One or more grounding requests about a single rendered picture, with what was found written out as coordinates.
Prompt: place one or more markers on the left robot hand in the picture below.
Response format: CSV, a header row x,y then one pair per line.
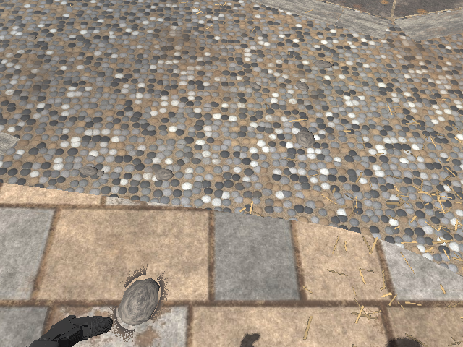
x,y
71,330

